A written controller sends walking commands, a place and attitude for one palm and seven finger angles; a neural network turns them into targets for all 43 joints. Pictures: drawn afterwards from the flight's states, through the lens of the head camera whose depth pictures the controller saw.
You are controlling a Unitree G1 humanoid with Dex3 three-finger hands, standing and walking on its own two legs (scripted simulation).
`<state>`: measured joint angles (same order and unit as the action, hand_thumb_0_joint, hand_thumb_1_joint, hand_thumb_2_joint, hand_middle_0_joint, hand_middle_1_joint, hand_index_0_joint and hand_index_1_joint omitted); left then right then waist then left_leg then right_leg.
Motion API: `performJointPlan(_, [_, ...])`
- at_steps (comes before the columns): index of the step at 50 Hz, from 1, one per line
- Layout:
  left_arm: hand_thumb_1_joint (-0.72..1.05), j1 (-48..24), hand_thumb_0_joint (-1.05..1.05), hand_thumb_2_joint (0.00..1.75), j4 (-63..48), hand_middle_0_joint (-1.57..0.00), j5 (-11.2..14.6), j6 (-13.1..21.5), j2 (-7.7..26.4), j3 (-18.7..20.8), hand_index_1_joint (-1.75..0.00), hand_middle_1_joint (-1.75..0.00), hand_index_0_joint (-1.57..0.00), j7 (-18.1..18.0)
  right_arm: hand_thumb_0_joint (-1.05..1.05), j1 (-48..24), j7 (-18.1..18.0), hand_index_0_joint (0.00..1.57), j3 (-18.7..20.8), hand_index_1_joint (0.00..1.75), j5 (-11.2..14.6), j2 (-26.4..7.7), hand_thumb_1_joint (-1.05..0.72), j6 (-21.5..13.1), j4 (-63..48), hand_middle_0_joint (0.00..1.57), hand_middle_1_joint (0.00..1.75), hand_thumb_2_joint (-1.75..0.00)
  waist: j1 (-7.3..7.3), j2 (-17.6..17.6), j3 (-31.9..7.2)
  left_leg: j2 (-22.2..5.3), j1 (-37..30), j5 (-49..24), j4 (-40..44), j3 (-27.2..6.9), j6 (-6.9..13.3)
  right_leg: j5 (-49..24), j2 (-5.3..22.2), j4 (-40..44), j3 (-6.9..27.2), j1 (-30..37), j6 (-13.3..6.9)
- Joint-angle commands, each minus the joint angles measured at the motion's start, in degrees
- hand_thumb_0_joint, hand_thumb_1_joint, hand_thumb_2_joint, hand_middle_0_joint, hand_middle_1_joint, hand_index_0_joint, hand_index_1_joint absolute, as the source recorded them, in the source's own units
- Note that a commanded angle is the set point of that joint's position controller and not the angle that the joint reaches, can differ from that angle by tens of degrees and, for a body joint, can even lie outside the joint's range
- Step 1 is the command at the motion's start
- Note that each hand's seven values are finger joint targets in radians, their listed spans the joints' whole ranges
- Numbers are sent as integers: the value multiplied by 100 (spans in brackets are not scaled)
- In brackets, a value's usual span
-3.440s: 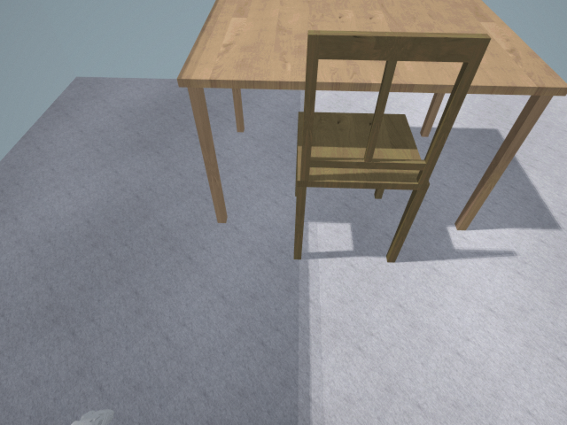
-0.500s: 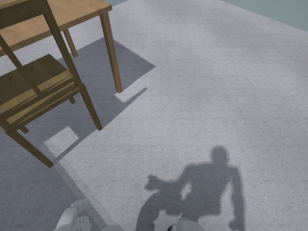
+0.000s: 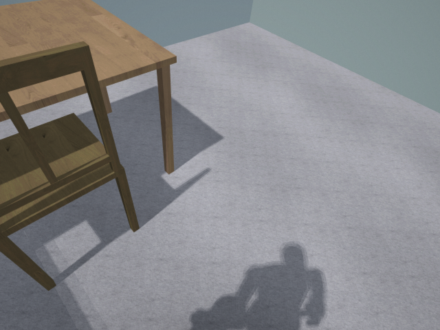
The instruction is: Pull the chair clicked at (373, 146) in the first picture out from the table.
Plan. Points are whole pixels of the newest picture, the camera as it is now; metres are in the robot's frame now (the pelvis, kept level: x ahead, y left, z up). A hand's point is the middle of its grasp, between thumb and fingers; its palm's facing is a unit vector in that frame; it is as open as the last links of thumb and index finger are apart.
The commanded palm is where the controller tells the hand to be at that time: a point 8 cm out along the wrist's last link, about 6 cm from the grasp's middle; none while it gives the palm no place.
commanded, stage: turn to face it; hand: left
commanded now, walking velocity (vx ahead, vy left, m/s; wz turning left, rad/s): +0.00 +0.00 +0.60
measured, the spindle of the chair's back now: (31, 143) +0.53 +0.53 -0.06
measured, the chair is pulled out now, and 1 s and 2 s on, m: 0.00 0.00 0.00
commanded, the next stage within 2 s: take the last steps up to it in 1.28 s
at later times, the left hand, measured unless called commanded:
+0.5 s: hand out of the picture +0.08 +0.17 -0.14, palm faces +0.32 -0.91 -0.27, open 7.4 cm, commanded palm none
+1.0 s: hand out of the picture -0.12 +0.20 -0.18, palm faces +0.62 -0.74 -0.26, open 7.4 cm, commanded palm none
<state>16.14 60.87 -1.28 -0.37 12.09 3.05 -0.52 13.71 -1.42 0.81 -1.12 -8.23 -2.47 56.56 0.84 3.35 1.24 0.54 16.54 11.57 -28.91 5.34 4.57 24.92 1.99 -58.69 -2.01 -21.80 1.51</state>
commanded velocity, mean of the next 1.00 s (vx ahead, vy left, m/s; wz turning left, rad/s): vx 0.00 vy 0.00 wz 0.55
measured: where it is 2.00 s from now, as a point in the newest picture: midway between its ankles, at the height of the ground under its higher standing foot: outside the picture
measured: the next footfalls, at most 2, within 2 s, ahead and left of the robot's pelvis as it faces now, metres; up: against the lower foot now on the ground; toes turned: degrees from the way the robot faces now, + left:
right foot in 0.40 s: +0.10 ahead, -0.15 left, +0.00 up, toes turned +14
left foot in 0.84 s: -0.01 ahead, +0.10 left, +0.00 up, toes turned +37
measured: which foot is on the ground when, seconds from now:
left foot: down 0.00-0.40, up 0.42-0.82, down 0.84-1.00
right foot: up 0.00-0.38, down 0.40-0.84, up 0.86-1.00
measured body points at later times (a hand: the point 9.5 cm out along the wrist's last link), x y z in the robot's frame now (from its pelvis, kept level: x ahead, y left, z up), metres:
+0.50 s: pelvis +0.03 -0.05 +0.00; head +0.05 -0.07 +0.45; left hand +0.07 +0.22 -0.12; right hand +0.14 -0.30 -0.16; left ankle +0.01 +0.06 -0.68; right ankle +0.06 -0.16 -0.74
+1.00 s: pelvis +0.00 +0.00 +0.00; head +0.01 +0.05 +0.44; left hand -0.15 +0.24 -0.16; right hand +0.26 -0.13 -0.11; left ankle -0.04 +0.08 -0.74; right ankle +0.07 -0.15 -0.66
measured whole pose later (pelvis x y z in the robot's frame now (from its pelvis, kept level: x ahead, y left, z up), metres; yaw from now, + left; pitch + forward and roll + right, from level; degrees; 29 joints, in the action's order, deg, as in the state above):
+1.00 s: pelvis +0.00 +0.00 +0.00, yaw +36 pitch -1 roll -1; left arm 14.7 54.3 -1.0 -3.8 17.4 4.5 -0.5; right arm 6.2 0.6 1.7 -1.1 -13.1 1.2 49.8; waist 2.5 3.4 5.6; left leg 0.4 16.1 15.8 -32.4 1.5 2.4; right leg 24.9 6.9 -64.4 -2.6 -27.5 4.9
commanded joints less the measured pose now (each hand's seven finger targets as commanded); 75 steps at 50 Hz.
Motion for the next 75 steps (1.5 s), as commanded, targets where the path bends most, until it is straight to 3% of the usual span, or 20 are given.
performJointPlan(1, [90,174,0,90,-408,-20,12,-8,273,116,-30,-30,-20,-53,0,364,-39,20,268,30,33,-1059,-90,37,-154,20,30,-90,-15,-867,-482,-1421,-796,-2349,1244,-1642,556,-382,198,-174,165,-588,201])
performJointPlan(10, [90,-684,0,90,-937,-20,43,-91,304,206,-30,-30,-20,-89,0,502,-4,20,489,30,-14,-1284,-90,236,-219,20,30,-90,-268,-1071,-307,-1270,-721,-1272,1127,-2458,640,-239,66,766,235,-717,312])
performJointPlan(18, [90,-169,0,90,-1109,-20,102,16,496,254,-30,-30,-20,-166,0,25,49,20,614,30,30,-1367,-90,350,-562,20,30,-90,59,-945,-471,-835,427,-1214,329,-2831,284,-1107,-149,3267,295,1402,144])
performJointPlan(19, [90,-37,0,90,-1120,-20,69,67,777,310,-30,-30,-20,-198,0,74,85,20,589,30,80,-1138,-90,340,-617,20,30,-90,123,-271,-554,-486,1192,-316,-278,-2469,-46,-1127,576,4041,952,2240,-22])
performJointPlan(20, [90,-17,0,90,-1200,-20,-14,85,1301,397,-30,-30,-20,-221,0,135,93,20,539,30,106,-756,-90,327,-767,20,30,-90,117,1320,-502,394,2125,1709,-1595,-1077,-591,-1455,2199,4487,2402,2600,-624])
performJointPlan(21, [90,-78,0,90,-1318,-20,16,35,1396,350,-30,-30,-20,-185,0,109,92,20,596,30,-21,-986,-90,335,-841,20,30,-90,86,894,-438,269,1945,2226,-2772,-939,-635,-1877,2673,4376,2312,1805,-1078])
performJointPlan(25, [90,-653,0,90,-1453,-20,30,112,794,203,-30,-30,-20,-161,0,-35,235,20,575,30,-27,-932,-90,496,-649,20,30,-90,-235,416,117,-189,1876,1144,-4221,-703,-811,-2728,1647,4032,664,1092,-830])
performJointPlan(37, [90,167,0,90,-1246,-20,-61,8,1400,323,-30,-30,-20,-104,0,-1098,326,20,366,30,48,-956,-90,480,-1082,20,30,-90,234,1127,-166,-130,754,1421,-1627,106,-775,-3760,1883,3436,-196,1654,-777])
performJointPlan(40, [90,79,0,90,-1213,-20,5,-43,1403,356,-30,-30,-20,-71,0,-444,295,20,418,30,20,-1230,-90,393,-982,20,30,-90,-151,678,-546,-103,-670,188,232,141,-623,-3505,1723,2281,-689,1226,-273])
performJointPlan(41, [90,133,0,90,-1327,-20,54,-55,1162,330,-30,-30,-20,-33,0,-8,263,20,565,30,-22,-1831,-90,318,-904,20,30,-90,-387,-723,-980,-1133,-1935,-1197,665,-1125,-199,-2086,1283,937,-923,68,120])
performJointPlan(42, [90,-133,0,90,-1609,-20,59,-63,749,183,-30,-30,-20,-5,0,373,223,20,697,30,21,-2439,-90,308,-851,20,30,-90,-594,-2231,-1023,-2569,-2305,-3873,729,-2862,656,1356,595,-285,-636,-1354,448])
performJointPlan(43, [90,-380,0,90,-1701,-20,19,-139,912,166,-30,-30,-20,-69,0,646,209,20,657,30,65,-2419,-90,351,-740,20,30,-90,-657,-1404,-1033,-2663,-2014,-3643,557,-2563,927,1355,640,-733,-88,-1312,306])
performJointPlan(48, [90,-105,0,90,-1153,-20,42,-142,880,210,-30,-30,-20,13,0,-591,80,20,414,30,26,-1636,-90,278,-977,20,30,-90,-74,-1302,-363,-1284,-810,-2536,839,-1492,420,-296,487,-797,107,-911,343])
performJointPlan(58, [90,-499,0,90,-1258,-20,54,-145,658,127,-30,-30,-20,-62,0,-127,64,20,444,30,-22,-1474,-90,336,-724,20,30,-90,-249,-1085,-277,-1337,-874,-1329,1100,-2272,663,-33,154,956,153,-401,256])
performJointPlan(63, [90,-85,0,90,-1124,-20,88,-44,560,103,-30,-30,-20,-120,0,-230,65,20,433,30,-2,-1353,-90,351,-636,20,30,-90,-15,-991,-288,-1125,-237,-1617,673,-2310,468,-714,-88,2551,78,886,120])
performJointPlan(65, [90,142,0,90,-1057,-20,51,89,833,148,-30,-30,-20,-168,0,-137,102,20,388,30,92,-1023,-90,309,-591,20,30,-90,98,-198,-473,-599,600,-628,-194,-1849,-74,-1650,637,4009,759,2140,-37])
performJointPlan(66, [90,197,0,90,-1055,-20,-17,136,1270,237,-30,-30,-20,-192,0,-48,123,20,330,30,119,-678,-90,292,-695,20,30,-90,63,1133,-460,250,1388,1256,-1165,-871,-511,-2458,1979,4246,2046,2383,-607])
performJointPlan(67, [90,238,0,90,-1130,-20,17,119,1321,237,-30,-30,-20,-176,0,-201,92,20,410,30,45,-920,-90,380,-726,20,30,-90,171,972,-406,167,1236,2194,-2158,-971,-544,-2843,2452,4290,2149,1699,-1114])
performJointPlan(71, [90,-319,0,90,-1172,-20,30,135,773,162,-30,-30,-20,-145,0,77,183,20,441,30,-13,-823,-90,485,-328,20,30,-90,-131,355,108,-115,1316,1121,-3713,-808,-606,-1528,1481,4445,1037,1082,-997])
performJointPlan(75, [90,95,0,90,-940,-20,-10,244,722,174,-30,-30,-20,-101,0,-73,267,20,432,30,-70,-770,-90,408,-304,20,30,-90,44,513,370,-347,1518,797,-3184,-548,-642,94,1473,4933,1021,1203,-892])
